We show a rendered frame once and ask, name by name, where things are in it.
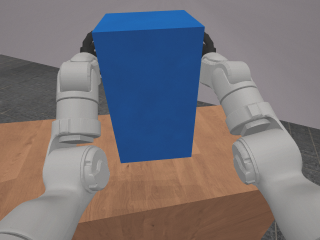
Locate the left robot forearm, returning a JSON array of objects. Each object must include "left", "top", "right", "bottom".
[{"left": 42, "top": 52, "right": 101, "bottom": 185}]

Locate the carton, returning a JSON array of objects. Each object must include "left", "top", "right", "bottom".
[{"left": 91, "top": 10, "right": 205, "bottom": 163}]

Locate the left robot hand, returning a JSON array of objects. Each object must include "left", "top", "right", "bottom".
[{"left": 80, "top": 30, "right": 101, "bottom": 75}]

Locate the robot left upper arm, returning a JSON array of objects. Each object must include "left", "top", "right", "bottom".
[{"left": 0, "top": 145, "right": 110, "bottom": 240}]

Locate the right robot hand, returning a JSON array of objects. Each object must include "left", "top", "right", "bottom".
[{"left": 201, "top": 32, "right": 216, "bottom": 58}]

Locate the robot right upper arm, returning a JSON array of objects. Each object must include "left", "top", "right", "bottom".
[{"left": 232, "top": 128, "right": 320, "bottom": 240}]

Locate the pedestal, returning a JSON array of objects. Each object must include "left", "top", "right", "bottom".
[{"left": 0, "top": 105, "right": 275, "bottom": 240}]

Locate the right robot forearm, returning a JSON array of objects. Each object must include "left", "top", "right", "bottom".
[{"left": 199, "top": 52, "right": 303, "bottom": 169}]

